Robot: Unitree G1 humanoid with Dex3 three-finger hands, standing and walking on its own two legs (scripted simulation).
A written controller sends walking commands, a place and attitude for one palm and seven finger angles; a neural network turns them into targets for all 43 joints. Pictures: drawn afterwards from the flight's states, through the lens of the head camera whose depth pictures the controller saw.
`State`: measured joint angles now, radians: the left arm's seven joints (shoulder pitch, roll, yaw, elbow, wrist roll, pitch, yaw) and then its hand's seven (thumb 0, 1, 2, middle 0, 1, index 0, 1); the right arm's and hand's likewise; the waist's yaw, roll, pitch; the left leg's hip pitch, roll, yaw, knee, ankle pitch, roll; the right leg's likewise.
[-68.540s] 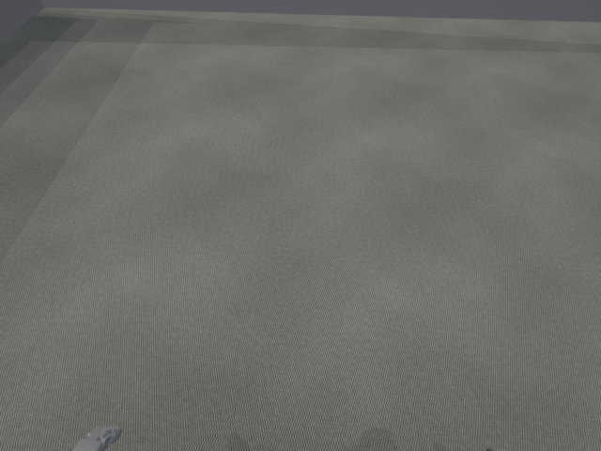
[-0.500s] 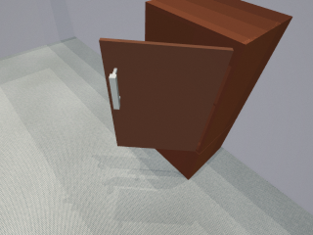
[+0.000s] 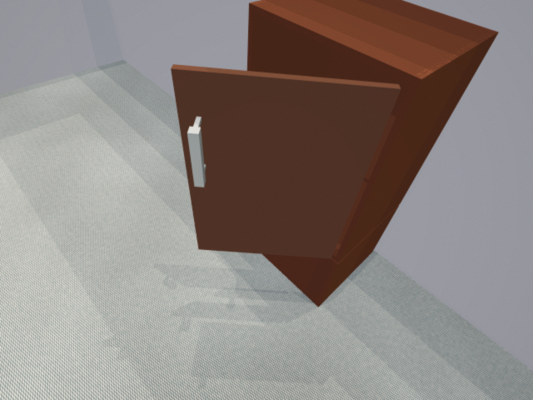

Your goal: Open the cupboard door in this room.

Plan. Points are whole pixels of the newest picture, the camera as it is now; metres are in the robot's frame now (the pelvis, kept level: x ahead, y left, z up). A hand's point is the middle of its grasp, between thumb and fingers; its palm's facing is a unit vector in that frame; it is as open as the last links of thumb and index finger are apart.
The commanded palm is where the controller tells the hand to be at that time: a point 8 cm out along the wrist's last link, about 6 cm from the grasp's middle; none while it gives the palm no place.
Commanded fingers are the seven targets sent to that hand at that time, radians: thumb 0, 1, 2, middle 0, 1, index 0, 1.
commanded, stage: look again from close up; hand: left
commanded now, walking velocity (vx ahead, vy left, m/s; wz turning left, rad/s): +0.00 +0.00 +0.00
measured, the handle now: (199, 152) +0.58 +0.18 +0.02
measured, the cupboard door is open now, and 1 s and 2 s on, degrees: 44 44 44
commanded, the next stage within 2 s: shuffle to correct the standing spot in 0.10 s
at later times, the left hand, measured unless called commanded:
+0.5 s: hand out of the picture -0.01 +0.14 -0.18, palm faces -0.02 -0.99 -0.12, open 7.4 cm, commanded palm none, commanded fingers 0.00 0.90 0.90 -0.20 -0.30 -0.20 -0.30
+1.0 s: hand out of the picture +0.05 +0.12 -0.19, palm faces +0.08 -0.98 -0.18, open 7.4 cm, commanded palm none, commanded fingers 0.00 0.90 0.90 -0.20 -0.30 -0.20 -0.30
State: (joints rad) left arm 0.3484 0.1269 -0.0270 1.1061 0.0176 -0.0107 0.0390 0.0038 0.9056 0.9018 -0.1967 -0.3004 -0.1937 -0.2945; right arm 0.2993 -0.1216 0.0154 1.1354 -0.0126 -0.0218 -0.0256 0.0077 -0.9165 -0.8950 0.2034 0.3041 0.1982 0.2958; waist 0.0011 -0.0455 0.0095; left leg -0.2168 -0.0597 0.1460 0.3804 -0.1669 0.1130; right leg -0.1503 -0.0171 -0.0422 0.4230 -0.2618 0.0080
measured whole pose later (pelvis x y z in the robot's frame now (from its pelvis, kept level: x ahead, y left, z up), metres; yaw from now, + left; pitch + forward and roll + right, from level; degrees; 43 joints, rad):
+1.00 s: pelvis +0.05 -0.05 -0.01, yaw +1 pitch +0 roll +0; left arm 0.26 0.15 0.03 1.04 0.03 0.00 0.05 0.02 0.92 0.90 -0.20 -0.30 -0.20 -0.29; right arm 0.22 -0.15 -0.04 1.06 -0.01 0.03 -0.03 0.01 -0.93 -0.89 0.20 0.30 0.20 0.30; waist 0.03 -0.04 0.09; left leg -0.31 0.00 0.08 0.71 -0.45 -0.02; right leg -0.26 -0.07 -0.10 0.58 -0.30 0.00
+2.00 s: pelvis -0.01 -0.03 +0.00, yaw +1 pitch -1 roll -1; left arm 0.39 0.09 -0.03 1.11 0.02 -0.03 0.04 0.00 0.90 0.90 -0.20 -0.30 -0.19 -0.29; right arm 0.33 -0.11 0.01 1.12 -0.02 0.01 -0.01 0.01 -0.91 -0.90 0.20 0.30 0.20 0.30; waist -0.01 0.01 0.04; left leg -0.32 0.03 0.08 0.48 -0.15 0.03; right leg -0.14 0.03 -0.06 0.43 -0.28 -0.02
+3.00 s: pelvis -0.03 -0.04 -0.09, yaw +3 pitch +10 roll -3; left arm 0.55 0.24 0.16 0.04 -0.27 -0.44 -0.25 0.02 0.51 0.74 -0.23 -0.55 -0.23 -0.54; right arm 0.20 -0.25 -0.02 0.49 0.03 -0.22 -0.05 0.01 -0.91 -0.90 0.20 0.30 0.20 0.30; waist 0.03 -0.03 -0.12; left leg -0.90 0.01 0.00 1.13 -0.40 0.04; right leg -0.73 0.05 -0.12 1.11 -0.56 -0.06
